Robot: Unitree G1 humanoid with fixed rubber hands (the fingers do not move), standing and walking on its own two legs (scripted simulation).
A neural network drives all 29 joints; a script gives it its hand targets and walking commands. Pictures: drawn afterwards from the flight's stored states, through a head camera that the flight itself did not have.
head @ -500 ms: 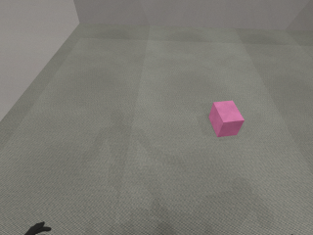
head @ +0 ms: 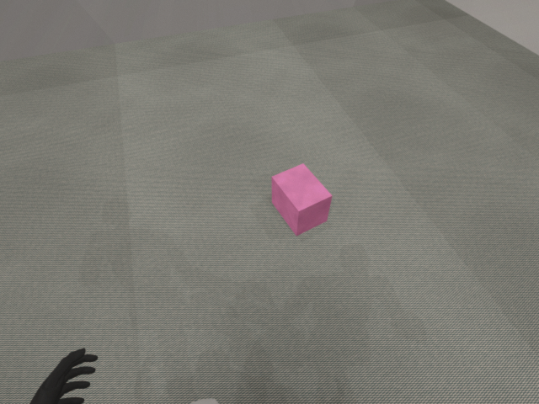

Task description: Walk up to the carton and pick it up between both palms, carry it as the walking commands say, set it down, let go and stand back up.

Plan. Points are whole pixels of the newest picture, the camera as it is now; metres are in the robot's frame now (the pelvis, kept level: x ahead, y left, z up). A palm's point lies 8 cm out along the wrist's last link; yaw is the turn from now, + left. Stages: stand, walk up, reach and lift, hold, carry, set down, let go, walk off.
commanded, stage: walk up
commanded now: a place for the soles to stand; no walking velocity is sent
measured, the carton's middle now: (299, 199) +1.01 -0.15 -0.67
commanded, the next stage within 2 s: none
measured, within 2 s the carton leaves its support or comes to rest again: neither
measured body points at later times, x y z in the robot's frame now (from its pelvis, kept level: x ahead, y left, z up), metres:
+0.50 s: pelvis +0.20 -0.01 +0.00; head +0.22 -0.01 +0.45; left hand +0.40 +0.29 -0.07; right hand +0.20 -0.38 -0.06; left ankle +0.19 +0.14 -0.73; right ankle +0.28 -0.15 -0.72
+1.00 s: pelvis +0.38 -0.04 +0.00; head +0.39 -0.02 +0.45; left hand +0.52 +0.28 -0.10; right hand +0.42 -0.40 -0.06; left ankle +0.45 +0.08 -0.73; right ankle +0.36 -0.17 -0.68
